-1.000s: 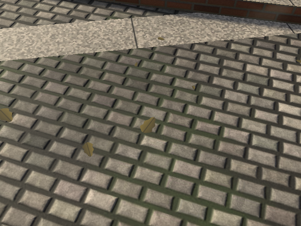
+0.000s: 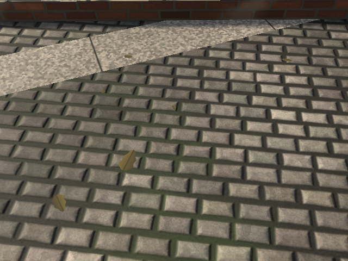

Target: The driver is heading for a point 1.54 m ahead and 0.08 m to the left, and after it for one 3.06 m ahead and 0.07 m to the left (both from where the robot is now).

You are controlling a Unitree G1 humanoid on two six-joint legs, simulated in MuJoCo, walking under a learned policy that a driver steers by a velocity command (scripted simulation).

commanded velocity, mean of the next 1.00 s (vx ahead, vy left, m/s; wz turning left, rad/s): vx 0.36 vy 0.00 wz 0.01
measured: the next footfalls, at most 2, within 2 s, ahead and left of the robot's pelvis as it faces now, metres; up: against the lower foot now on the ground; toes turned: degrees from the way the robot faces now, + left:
left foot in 0.34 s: +0.05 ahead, +0.17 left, +0.00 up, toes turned +14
right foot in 0.94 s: +0.51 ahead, +0.01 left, -0.16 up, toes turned -2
